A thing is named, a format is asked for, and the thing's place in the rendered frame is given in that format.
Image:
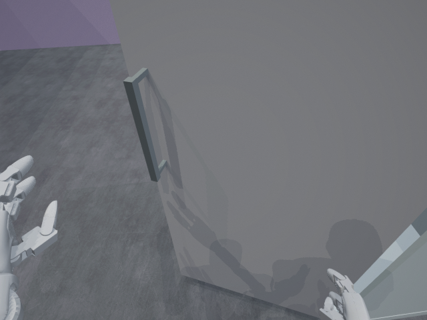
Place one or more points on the fridge door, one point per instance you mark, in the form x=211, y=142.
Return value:
x=295, y=135

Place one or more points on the robot left forearm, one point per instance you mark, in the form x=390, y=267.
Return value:
x=11, y=307

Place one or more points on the robot left hand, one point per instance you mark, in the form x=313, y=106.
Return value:
x=11, y=195

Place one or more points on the robot right hand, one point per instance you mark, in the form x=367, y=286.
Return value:
x=350, y=304

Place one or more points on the handle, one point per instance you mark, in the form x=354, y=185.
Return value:
x=138, y=111

